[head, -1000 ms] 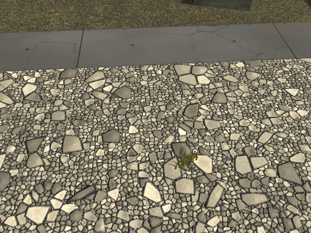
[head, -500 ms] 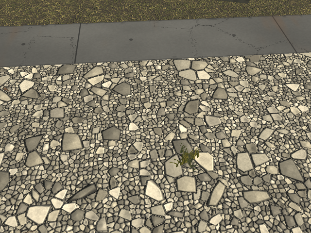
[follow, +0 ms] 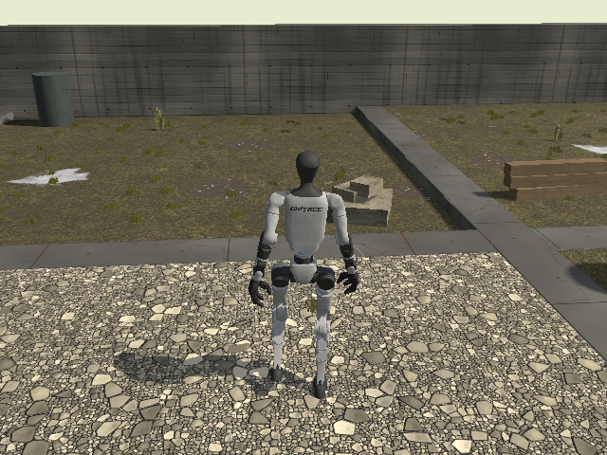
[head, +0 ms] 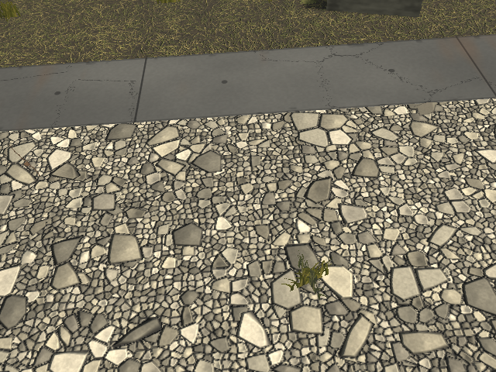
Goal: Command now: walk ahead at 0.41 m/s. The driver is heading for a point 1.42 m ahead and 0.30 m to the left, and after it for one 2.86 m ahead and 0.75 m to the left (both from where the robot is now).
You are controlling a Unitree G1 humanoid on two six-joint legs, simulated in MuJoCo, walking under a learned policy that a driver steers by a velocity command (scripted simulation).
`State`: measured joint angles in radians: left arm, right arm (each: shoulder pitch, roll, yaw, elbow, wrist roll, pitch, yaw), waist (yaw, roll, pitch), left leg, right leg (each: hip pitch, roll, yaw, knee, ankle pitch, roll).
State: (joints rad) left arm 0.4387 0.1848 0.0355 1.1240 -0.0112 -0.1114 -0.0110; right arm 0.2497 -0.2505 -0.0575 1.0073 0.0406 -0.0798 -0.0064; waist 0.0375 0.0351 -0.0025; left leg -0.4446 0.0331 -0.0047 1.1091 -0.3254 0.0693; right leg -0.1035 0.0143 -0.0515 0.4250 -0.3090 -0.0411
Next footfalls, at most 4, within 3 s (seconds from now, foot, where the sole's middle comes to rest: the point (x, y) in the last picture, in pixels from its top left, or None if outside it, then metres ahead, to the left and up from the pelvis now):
0.34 left None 0.36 0.13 -0.78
0.90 right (317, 322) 0.68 -0.10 -0.78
1.46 left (237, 237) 0.98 0.14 -0.78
1.96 right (291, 173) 1.27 -0.04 -0.78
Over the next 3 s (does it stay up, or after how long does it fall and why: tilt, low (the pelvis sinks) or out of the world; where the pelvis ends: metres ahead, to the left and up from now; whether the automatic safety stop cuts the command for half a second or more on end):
stays up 1.56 0.31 -0.01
